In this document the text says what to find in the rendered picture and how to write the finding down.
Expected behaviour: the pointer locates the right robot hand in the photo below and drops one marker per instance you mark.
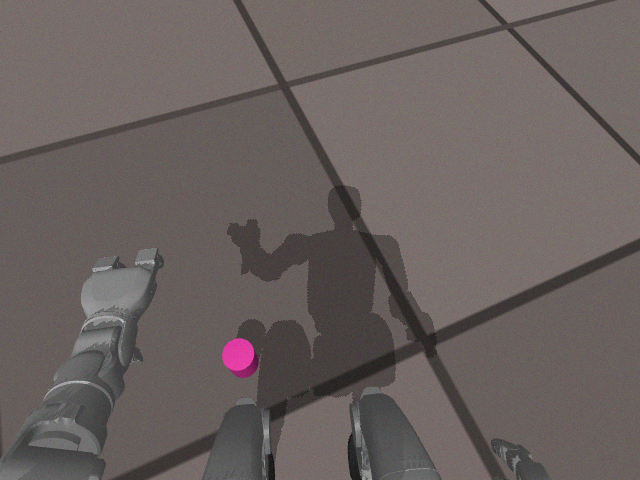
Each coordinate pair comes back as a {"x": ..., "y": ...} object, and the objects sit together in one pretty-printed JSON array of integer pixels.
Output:
[{"x": 519, "y": 460}]

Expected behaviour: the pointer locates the left robot hand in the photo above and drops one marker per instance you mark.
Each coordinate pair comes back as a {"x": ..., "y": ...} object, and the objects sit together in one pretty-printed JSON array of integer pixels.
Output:
[{"x": 113, "y": 287}]

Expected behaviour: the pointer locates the can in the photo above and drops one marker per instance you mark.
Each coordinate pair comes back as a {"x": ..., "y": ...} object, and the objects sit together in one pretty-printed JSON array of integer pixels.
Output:
[{"x": 240, "y": 358}]

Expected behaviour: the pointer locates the left robot arm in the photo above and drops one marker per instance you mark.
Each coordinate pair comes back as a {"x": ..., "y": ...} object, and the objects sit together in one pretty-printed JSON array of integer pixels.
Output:
[{"x": 64, "y": 438}]

